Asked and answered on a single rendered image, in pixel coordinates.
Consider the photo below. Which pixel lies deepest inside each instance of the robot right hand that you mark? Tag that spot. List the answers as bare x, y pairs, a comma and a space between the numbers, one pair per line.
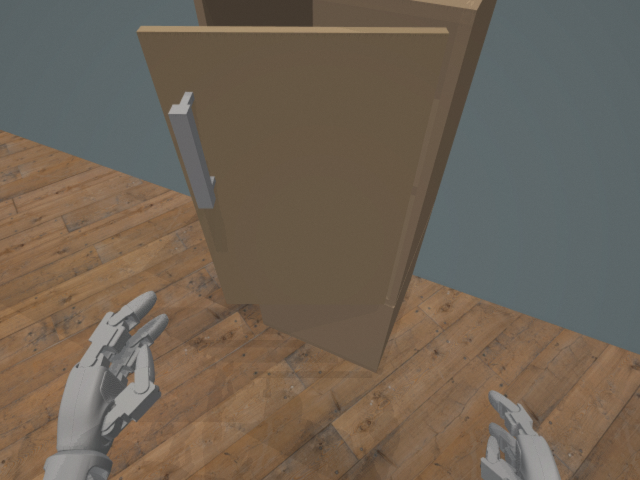
528, 457

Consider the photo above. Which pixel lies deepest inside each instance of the robot left forearm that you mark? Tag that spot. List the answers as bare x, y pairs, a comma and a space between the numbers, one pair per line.
77, 465

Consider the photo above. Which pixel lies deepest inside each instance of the cupboard door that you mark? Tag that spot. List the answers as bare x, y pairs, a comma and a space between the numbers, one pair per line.
314, 135

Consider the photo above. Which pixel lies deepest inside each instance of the robot left hand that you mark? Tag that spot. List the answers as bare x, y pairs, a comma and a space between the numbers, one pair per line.
85, 420

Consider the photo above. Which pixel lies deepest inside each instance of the handle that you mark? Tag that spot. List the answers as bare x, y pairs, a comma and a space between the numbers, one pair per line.
185, 130

